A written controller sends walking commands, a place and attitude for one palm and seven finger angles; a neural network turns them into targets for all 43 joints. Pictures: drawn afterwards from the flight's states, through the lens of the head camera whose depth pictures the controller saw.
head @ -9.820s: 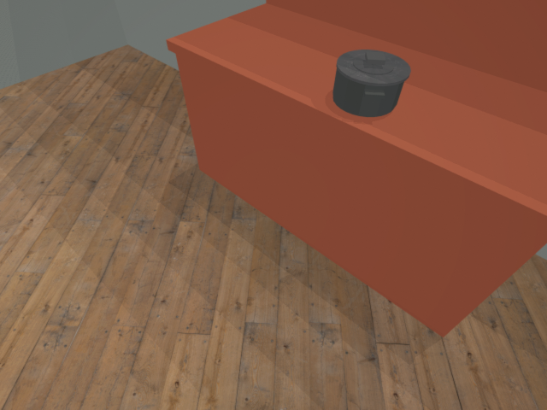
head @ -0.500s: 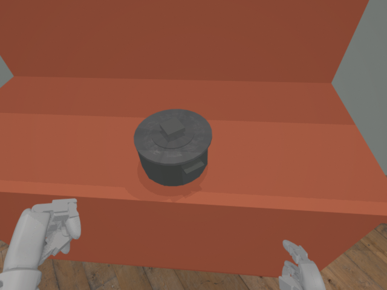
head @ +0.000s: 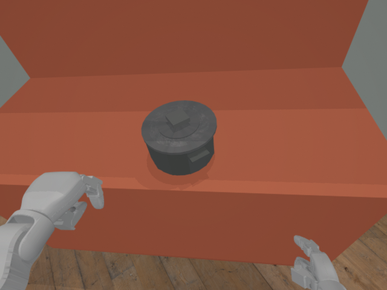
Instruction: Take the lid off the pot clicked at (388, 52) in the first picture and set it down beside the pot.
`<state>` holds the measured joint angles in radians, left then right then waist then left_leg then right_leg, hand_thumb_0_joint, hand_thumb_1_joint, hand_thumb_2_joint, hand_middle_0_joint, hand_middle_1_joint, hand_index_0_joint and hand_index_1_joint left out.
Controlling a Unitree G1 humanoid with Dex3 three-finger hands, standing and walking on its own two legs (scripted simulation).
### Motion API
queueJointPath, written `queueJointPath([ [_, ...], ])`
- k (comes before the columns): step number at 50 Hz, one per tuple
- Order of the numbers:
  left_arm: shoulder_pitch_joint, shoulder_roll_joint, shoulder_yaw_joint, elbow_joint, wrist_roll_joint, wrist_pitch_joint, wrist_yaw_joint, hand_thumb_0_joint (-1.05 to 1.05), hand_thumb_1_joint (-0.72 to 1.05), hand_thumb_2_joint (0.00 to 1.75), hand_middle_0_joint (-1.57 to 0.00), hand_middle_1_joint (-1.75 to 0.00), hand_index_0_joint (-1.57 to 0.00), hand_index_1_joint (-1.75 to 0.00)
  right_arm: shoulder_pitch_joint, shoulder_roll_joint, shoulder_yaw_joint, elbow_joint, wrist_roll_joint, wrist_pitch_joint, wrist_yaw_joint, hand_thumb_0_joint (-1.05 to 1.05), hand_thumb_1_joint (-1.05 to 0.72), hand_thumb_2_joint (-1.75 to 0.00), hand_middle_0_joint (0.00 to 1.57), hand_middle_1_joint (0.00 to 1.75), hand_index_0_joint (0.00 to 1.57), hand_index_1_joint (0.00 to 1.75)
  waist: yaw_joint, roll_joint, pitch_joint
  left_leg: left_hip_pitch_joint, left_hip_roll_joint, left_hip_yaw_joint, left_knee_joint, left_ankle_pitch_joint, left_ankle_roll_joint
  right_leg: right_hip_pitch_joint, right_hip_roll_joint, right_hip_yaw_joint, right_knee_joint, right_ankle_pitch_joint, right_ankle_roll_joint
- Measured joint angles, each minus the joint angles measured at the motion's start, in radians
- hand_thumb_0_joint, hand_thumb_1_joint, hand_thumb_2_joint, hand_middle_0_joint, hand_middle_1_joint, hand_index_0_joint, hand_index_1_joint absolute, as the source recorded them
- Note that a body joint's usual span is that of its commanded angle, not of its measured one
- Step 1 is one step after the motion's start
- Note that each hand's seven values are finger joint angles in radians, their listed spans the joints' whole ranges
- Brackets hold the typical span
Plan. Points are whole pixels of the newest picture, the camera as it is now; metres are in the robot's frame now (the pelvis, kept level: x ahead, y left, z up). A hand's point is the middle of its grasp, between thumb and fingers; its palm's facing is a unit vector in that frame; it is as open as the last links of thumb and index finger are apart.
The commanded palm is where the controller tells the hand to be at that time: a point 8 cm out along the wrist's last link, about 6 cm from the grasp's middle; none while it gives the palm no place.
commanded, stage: reach forward and open the fingers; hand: left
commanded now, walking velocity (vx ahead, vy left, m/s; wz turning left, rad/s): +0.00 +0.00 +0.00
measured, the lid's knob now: (177, 118) +0.51 +0.11 +0.07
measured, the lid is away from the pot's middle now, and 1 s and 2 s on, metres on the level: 0.00 0.00 0.00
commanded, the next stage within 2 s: move the open hand above the knob in 0.54 s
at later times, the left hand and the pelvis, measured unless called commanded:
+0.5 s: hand (79, 178) +0.27 +0.25 +0.13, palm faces -0.13 -0.04 -0.99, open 9.9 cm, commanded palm +0.25 +0.25 +0.19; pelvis -0.02 +0.01 +0.00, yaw +0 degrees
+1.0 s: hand (107, 151) +0.33 +0.22 +0.14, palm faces -0.17 -0.05 -0.98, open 10.1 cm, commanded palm +0.31 +0.21 +0.20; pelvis -0.01 +0.00 +0.00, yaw +0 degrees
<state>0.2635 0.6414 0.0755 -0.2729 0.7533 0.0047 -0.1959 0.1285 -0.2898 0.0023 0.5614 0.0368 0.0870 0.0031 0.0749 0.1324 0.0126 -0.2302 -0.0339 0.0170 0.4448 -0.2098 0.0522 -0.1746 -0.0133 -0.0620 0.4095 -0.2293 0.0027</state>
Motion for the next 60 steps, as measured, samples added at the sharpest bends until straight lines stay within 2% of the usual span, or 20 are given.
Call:
queueJointPath([
  [15,-0.206,0.001,-0.050,0.106,0.013,0.043,-0.038,0.00,-0.10,1.28,-0.89,-0.28,-0.90,-0.28,-0.009,0.010,0.015,0.015,0.009,-0.005,0.012,0.02,-0.91,-0.90,0.20,0.30,0.20,0.30,-0.013,-0.001,0.016,0.016,-0.008,0.008,-0.021,0.028,0.006,0.006,-0.008,0.007,-0.003,0.020,0.005],
  [22,-0.292,-0.002,-0.075,0.146,0.023,0.069,-0.056,0.00,-0.23,1.35,-0.85,-0.14,-0.85,-0.14,-0.015,0.005,0.018,0.013,0.014,-0.002,0.012,0.02,-0.91,-0.90,0.20,0.30,0.20,0.30,-0.016,-0.003,0.018,0.015,-0.013,0.012,-0.024,0.032,0.009,-0.001,-0.014,0.011,0.006,0.019,0.007],
  [35,-0.430,0.004,-0.103,0.211,0.026,0.117,-0.106,0.00,-0.29,1.41,-0.84,-0.08,-0.85,-0.09,-0.018,-0.001,0.022,0.010,0.020,0.006,0.015,0.02,-0.91,-0.90,0.20,0.30,0.20,0.30,-0.022,-0.008,0.018,0.004,-0.017,0.007,-0.017,0.027,0.010,-0.014,-0.018,0.007,0.020,0.008,0.007],
  [39,-0.480,-0.010,-0.137,0.235,0.027,0.156,-0.133,0.00,-0.29,1.42,-0.84,-0.08,-0.85,-0.08,-0.017,-0.006,0.020,0.009,0.023,0.009,0.017,0.02,-0.91,-0.90,0.20,0.30,0.20,0.30,-0.023,-0.006,0.018,0.001,-0.021,0.003,-0.014,0.024,0.010,-0.016,-0.021,0.003,0.027,0.002,0.008],
  [43,-0.519,-0.023,-0.170,0.243,0.039,0.168,-0.151,0.00,-0.29,1.43,-0.84,-0.08,-0.85,-0.08,-0.021,-0.006,0.021,0.011,0.023,0.007,0.019,0.02,-0.91,-0.90,0.20,0.30,0.20,0.30,-0.027,-0.007,0.018,-0.001,-0.022,0.001,-0.009,0.019,0.010,-0.018,-0.023,0.001,0.034,-0.006,0.007],
  [60,-0.680,-0.089,-0.262,0.352,0.071,0.222,-0.140,0.00,-0.29,1.43,-0.84,-0.08,-0.85,-0.08,-0.022,0.003,0.031,0.014,0.032,0.023,0.036,0.02,-0.91,-0.90,0.20,0.30,0.20,0.30,-0.044,-0.010,0.003,-0.017,-0.021,0.003,0.005,0.000,0.001,-0.046,-0.023,0.005,0.070,-0.036,-0.001],
])
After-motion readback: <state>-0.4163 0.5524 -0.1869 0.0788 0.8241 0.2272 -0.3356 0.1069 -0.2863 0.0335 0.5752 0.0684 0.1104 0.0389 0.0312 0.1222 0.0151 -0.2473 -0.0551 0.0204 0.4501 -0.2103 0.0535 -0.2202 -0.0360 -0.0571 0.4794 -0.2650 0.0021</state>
